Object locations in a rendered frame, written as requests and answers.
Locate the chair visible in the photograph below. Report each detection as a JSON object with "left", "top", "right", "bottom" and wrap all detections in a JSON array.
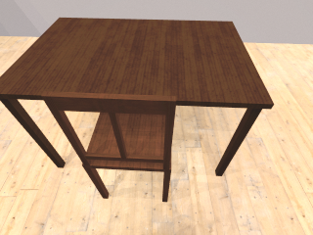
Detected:
[{"left": 41, "top": 91, "right": 177, "bottom": 203}]

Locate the table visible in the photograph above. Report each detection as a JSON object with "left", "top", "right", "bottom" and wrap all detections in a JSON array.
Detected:
[{"left": 0, "top": 18, "right": 275, "bottom": 176}]

